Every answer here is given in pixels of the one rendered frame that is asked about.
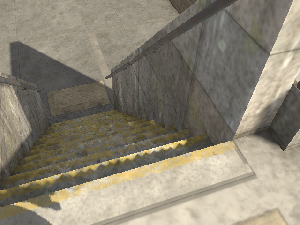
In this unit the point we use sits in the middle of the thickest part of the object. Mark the stairs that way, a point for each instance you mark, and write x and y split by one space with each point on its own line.
84 149

